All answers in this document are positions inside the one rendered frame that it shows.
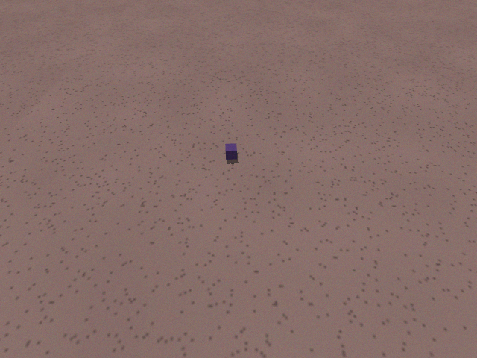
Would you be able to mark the cube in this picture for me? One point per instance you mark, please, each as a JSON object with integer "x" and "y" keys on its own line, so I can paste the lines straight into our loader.
{"x": 231, "y": 151}

